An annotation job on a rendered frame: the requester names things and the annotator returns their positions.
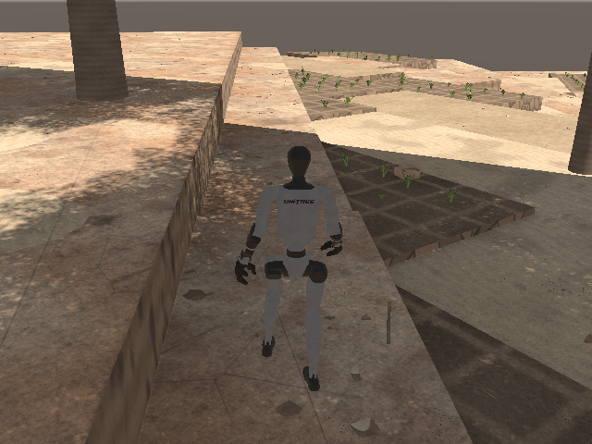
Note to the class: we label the left robot upper arm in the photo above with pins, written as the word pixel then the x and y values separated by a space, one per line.
pixel 268 195

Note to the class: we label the robot left forearm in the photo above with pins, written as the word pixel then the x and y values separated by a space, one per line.
pixel 249 247

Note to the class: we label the right robot upper arm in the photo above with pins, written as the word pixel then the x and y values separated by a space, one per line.
pixel 331 210

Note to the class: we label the robot left foot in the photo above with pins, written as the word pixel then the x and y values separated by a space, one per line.
pixel 267 349

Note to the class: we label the robot right hand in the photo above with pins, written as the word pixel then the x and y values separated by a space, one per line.
pixel 328 245

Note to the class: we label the robot right forearm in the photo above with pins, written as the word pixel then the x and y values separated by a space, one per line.
pixel 337 239

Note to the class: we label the right robot shin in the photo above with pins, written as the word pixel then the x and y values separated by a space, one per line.
pixel 313 345

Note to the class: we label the robot left hand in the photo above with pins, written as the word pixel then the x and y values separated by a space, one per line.
pixel 239 271

